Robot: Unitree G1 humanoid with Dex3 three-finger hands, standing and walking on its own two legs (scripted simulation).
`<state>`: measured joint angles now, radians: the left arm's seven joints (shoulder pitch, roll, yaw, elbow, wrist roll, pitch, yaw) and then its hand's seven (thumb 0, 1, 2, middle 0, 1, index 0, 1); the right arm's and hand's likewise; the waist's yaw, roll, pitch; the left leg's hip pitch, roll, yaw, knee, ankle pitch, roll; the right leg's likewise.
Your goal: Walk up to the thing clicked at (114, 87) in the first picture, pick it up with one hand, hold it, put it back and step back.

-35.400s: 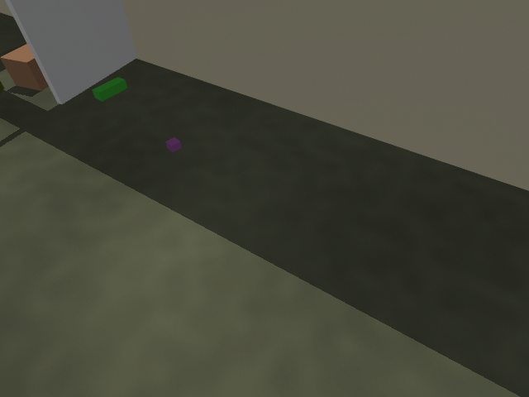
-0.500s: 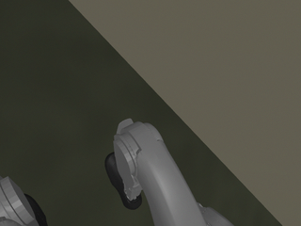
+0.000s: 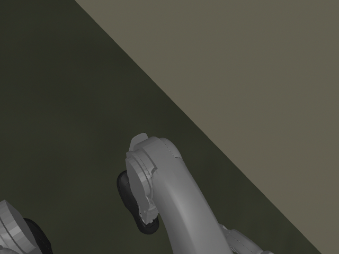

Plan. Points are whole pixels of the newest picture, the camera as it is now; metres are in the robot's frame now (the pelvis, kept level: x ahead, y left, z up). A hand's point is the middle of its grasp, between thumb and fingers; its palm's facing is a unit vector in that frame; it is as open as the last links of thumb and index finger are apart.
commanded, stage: close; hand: left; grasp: from above
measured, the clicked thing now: out of the picture +0.45 +0.37 -0.29
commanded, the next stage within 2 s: settle in 0.36 s
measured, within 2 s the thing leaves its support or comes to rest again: leaves its support in 0.82 s
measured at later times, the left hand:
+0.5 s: hand out of the picture +0.44 +0.37 -0.26, palm faces -0.32 -0.29 -0.90, open 10.7 cm
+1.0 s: hand out of the picture +0.44 +0.38 -0.22, palm faces -0.27 -0.29 -0.92, open 10.6 cm
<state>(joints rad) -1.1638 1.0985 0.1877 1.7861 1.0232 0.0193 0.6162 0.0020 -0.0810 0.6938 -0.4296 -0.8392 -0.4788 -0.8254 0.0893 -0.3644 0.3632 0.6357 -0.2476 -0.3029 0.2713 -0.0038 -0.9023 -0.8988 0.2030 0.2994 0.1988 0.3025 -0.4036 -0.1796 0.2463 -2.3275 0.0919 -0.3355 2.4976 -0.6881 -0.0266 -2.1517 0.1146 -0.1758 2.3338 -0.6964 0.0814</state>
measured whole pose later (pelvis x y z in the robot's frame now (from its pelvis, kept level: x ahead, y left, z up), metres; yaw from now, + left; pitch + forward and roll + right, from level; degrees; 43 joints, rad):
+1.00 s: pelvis +0.01 +0.00 +0.00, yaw +1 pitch +31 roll -14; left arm -1.04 0.90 0.19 1.50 0.99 0.13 0.51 0.00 -0.07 0.59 -0.54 -0.73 -0.58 -0.70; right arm 0.11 -0.34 0.25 0.67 -0.18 -0.26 0.29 0.00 -0.91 -0.90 0.20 0.30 0.20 0.30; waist -0.33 -0.11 0.10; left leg -2.35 0.09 -0.30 2.46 -0.69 -0.03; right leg -2.19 0.09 -0.15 2.33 -0.71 0.06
